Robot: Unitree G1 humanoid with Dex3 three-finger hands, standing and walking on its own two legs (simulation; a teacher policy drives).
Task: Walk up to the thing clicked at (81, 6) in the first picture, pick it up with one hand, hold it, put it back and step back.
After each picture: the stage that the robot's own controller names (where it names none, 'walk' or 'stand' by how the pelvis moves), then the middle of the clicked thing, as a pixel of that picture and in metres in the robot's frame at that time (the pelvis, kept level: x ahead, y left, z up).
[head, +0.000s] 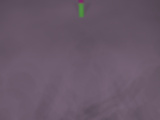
stand; (81, 8) +2.08 +0.07 -0.66
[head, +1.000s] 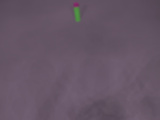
walk; (77, 12) +1.92 +0.26 -0.65
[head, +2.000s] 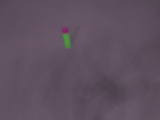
walk; (66, 38) +1.38 +0.30 -0.65
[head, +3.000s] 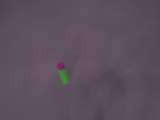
walk; (63, 73) +0.97 +0.31 -0.65
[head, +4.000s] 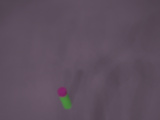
walk; (64, 98) +0.65 +0.27 -0.65
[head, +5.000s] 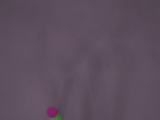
stand; (55, 117) +0.42 +0.28 -0.64
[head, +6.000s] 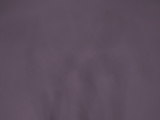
stand; out of the picture +0.40 +0.34 -0.64
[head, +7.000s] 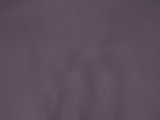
stand; out of the picture +0.39 +0.30 -0.66
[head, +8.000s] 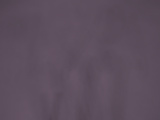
stand; out of the picture +0.37 +0.32 -0.66
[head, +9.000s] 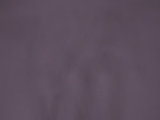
stand; out of the picture +0.36 +0.32 -0.66
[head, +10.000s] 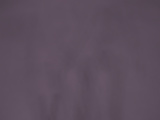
stand; out of the picture +0.35 +0.32 -0.66
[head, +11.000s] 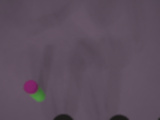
go down; (35, 91) +0.41 +0.31 -0.48
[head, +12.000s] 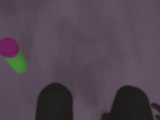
go down; (15, 57) +0.44 +0.33 -0.26
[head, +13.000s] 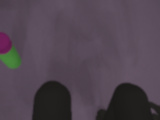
go down; (7, 53) +0.44 +0.34 -0.26
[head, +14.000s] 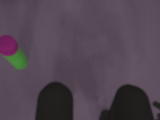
go down; (14, 55) +0.44 +0.33 -0.27
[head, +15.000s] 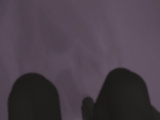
close in; out of the picture +0.43 +0.36 -0.18
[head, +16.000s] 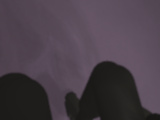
close; out of the picture +0.41 +0.38 -0.16
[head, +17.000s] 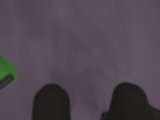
lift; out of the picture +0.34 +0.30 -0.02
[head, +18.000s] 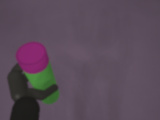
hold; (42, 78) +0.33 +0.15 +0.09
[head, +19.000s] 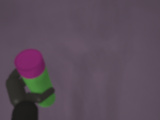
hold; (39, 82) +0.33 +0.17 +0.05
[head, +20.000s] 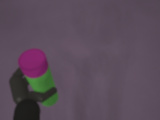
hold; (42, 82) +0.34 +0.16 +0.05
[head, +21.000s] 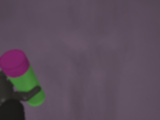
crouch; (26, 82) +0.35 +0.21 +0.02
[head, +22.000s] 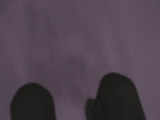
lower; out of the picture +0.45 +0.34 -0.06
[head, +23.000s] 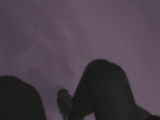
lower; out of the picture +0.42 +0.36 -0.17
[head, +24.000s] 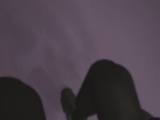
lower; out of the picture +0.42 +0.37 -0.16
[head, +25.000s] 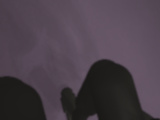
lower; out of the picture +0.42 +0.37 -0.16
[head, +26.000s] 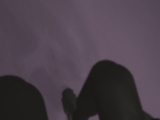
lower; out of the picture +0.41 +0.37 -0.16
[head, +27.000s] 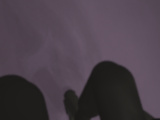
draw back; out of the picture +0.42 +0.37 -0.17
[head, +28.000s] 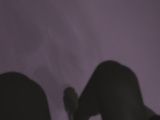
rise; out of the picture +0.41 +0.36 -0.17
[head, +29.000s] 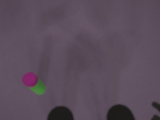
walk; (35, 84) +0.43 +0.29 -0.44
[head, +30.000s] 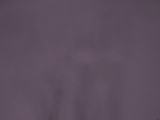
stand; out of the picture +0.38 +0.28 -0.60
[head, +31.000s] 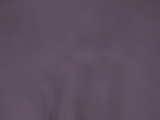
stand; out of the picture +0.38 +0.28 -0.60
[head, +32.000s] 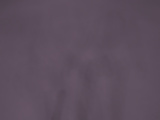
stand; out of the picture +0.38 +0.28 -0.63
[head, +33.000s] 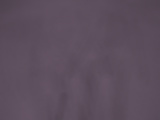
stand; out of the picture +0.39 +0.28 -0.66
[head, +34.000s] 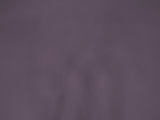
stand; out of the picture +0.36 +0.29 -0.66
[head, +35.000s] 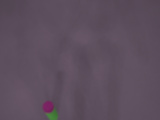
walk; (51, 111) +0.42 +0.24 -0.63
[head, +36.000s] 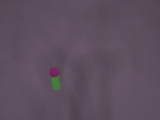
walk; (55, 79) +0.71 +0.21 -0.64
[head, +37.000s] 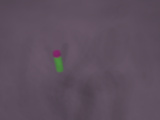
stand; (58, 61) +1.04 +0.30 -0.63
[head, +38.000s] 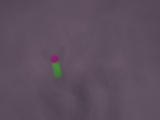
stand; (56, 66) +0.97 +0.28 -0.65
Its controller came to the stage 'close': yes
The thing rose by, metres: 0.69
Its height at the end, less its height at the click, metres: +0.00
